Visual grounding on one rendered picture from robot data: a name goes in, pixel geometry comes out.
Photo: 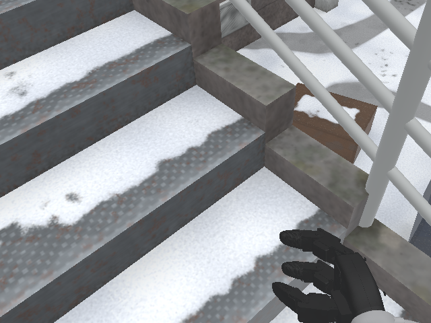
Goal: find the robot right hand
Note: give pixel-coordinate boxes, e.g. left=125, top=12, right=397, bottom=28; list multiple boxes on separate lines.
left=272, top=228, right=386, bottom=323

